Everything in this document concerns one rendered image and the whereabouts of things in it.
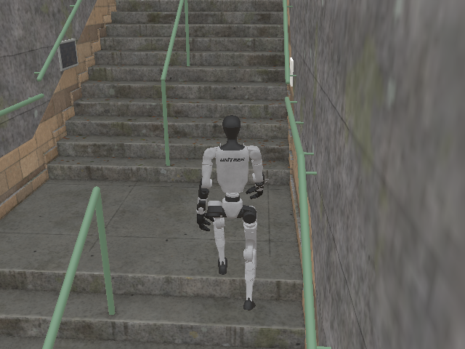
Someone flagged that stairs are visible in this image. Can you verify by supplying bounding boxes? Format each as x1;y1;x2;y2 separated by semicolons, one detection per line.
0;270;306;349
47;0;290;185

